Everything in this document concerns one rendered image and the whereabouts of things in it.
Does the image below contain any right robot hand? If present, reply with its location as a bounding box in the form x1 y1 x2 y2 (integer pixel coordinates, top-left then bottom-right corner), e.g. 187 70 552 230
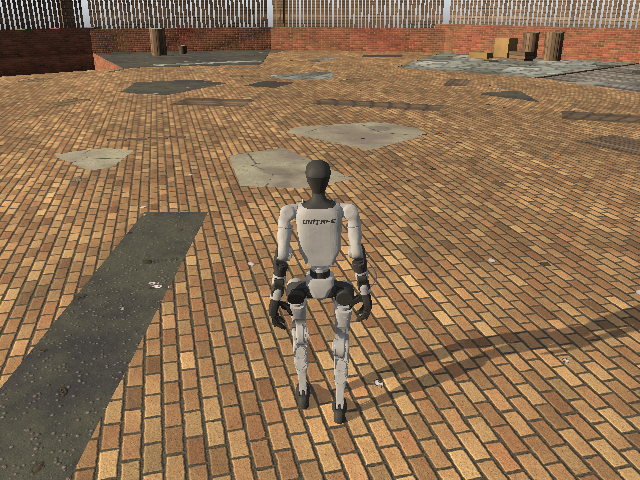
349 293 372 322

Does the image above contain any right robot shin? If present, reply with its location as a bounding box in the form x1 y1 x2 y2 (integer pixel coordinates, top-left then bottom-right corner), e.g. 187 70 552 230
334 340 349 409

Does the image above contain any left robot hand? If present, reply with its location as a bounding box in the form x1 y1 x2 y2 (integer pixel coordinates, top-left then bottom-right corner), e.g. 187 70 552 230
269 299 293 330

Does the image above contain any humanoid robot torso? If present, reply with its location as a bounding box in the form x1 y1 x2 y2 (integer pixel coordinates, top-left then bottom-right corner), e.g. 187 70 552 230
295 198 343 300

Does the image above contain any left robot forearm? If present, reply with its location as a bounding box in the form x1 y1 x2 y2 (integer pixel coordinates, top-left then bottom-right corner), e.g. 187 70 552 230
270 246 288 301

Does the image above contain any left robot upper arm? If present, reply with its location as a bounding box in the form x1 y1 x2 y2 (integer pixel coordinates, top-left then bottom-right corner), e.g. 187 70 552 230
277 203 298 261

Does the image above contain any right robot forearm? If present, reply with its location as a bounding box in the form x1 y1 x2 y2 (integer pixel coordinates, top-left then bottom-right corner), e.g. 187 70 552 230
352 244 371 295

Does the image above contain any right robot upper arm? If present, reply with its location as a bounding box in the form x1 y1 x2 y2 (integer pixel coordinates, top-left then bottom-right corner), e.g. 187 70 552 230
340 202 363 259

